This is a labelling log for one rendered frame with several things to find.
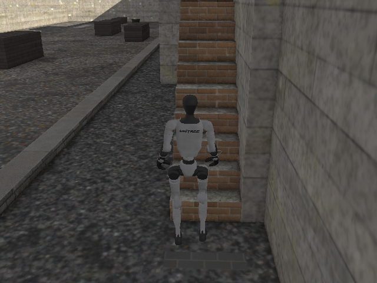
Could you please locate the robot right forearm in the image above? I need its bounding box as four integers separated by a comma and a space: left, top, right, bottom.
210, 144, 219, 160

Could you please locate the right robot upper arm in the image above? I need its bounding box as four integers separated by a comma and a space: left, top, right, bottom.
202, 120, 216, 153

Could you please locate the left robot hand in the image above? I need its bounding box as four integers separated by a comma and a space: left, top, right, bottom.
157, 159, 170, 170

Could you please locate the left robot foot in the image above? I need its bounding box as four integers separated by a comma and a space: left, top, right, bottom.
174, 230, 182, 245

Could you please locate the left robot upper arm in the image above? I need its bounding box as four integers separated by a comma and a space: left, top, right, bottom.
162, 120, 177, 152

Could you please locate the right robot hand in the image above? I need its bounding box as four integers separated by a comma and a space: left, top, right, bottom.
205, 157, 219, 166

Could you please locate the robot head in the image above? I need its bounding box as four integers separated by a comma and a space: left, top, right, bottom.
180, 95, 200, 124

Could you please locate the robot left forearm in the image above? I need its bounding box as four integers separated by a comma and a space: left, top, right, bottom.
157, 144, 168, 163

